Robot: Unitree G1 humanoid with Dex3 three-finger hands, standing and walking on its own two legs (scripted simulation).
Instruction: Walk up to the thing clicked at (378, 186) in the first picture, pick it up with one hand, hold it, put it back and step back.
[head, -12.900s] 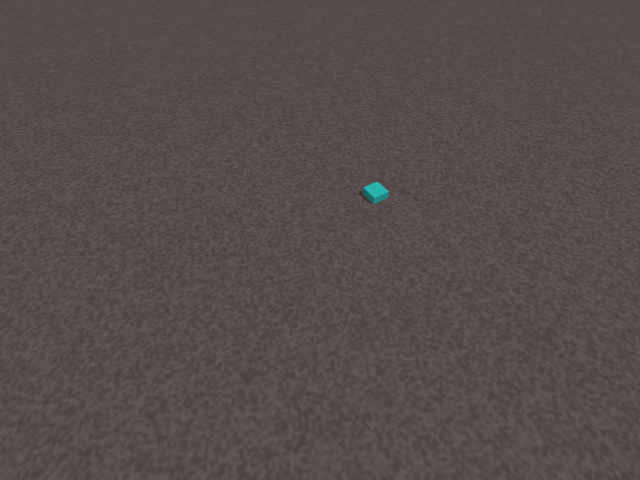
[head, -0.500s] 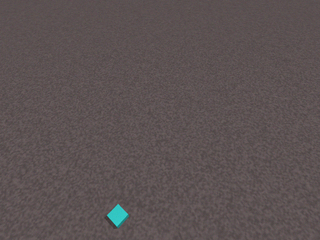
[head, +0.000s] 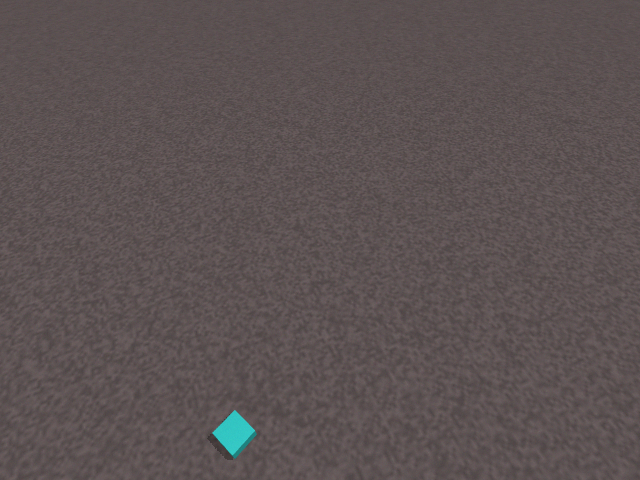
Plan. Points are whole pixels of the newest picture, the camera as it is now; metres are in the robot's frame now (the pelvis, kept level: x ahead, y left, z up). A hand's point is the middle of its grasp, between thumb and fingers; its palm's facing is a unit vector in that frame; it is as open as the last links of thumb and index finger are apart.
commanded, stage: stand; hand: left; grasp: from above
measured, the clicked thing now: (234, 433) +0.40 +0.29 -0.76
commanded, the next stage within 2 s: rise first in 0.36 s
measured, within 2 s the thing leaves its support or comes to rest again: neither
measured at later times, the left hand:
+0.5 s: hand out of the picture +0.08 +0.25 -0.16, palm faces -0.02 -0.94 -0.34, open 7.4 cm
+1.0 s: hand out of the picture +0.13 +0.27 -0.22, palm faces -0.10 -0.86 -0.50, open 13.2 cm
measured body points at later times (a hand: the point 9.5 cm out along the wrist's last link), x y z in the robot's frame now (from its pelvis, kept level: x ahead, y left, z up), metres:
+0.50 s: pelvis +0.00 +0.00 +0.00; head +0.01 +0.00 +0.45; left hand +0.08 +0.30 -0.13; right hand +0.07 -0.30 -0.13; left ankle +0.00 +0.14 -0.75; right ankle -0.01 -0.12 -0.75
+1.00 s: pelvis -0.01 +0.02 -0.06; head +0.07 +0.03 +0.38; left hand +0.13 +0.31 -0.19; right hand +0.12 -0.24 -0.17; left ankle +0.00 +0.14 -0.75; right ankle -0.01 -0.12 -0.75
